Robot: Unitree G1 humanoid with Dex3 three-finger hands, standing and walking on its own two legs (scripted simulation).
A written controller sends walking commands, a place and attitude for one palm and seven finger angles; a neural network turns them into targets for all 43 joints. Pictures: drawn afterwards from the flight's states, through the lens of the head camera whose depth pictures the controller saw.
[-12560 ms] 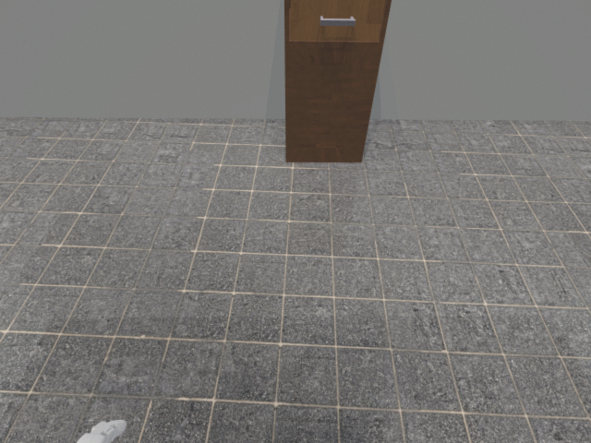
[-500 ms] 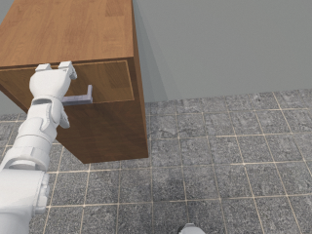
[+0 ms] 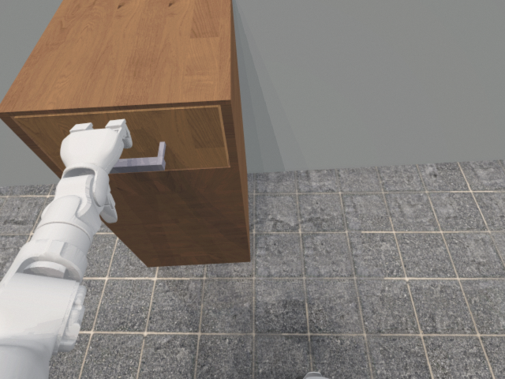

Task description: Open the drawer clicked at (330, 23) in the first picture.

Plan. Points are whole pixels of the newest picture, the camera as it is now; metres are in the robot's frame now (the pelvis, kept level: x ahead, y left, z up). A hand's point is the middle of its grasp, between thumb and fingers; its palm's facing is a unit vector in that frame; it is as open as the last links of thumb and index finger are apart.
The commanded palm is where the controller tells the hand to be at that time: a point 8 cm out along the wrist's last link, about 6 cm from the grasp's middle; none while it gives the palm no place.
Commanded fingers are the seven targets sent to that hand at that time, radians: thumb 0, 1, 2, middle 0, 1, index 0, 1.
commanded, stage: move the hooked fingers above the handle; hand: left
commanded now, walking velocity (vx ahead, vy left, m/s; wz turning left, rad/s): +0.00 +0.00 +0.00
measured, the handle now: (130, 157) +0.53 +0.25 -0.01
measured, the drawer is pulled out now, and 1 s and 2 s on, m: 0.00 0.00 0.00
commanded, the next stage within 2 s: none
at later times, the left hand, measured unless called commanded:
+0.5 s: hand (116, 161) +0.47 +0.24 +0.05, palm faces -0.17 +0.01 -0.99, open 13.7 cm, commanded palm +0.45 +0.24 +0.09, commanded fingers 0.00 -0.50 0.30 -0.30 -1.20 -0.30 -1.20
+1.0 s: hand (127, 148) +0.48 +0.22 +0.06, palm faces -0.01 +0.01 -1.00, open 13.3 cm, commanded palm +0.46 +0.25 +0.09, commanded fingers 0.00 -0.50 0.30 -0.30 -1.20 -0.30 -1.20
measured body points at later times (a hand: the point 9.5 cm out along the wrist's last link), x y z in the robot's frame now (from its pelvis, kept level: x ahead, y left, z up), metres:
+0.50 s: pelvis -0.01 +0.00 +0.00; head +0.08 -0.03 +0.44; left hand +0.47 +0.24 +0.10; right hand +0.03 -0.27 -0.14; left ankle -0.04 +0.11 -0.72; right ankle +0.02 -0.13 -0.72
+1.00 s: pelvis -0.02 +0.01 -0.01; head +0.07 -0.01 +0.43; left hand +0.48 +0.22 +0.12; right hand +0.01 -0.26 -0.15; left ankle -0.04 +0.12 -0.72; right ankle +0.02 -0.13 -0.72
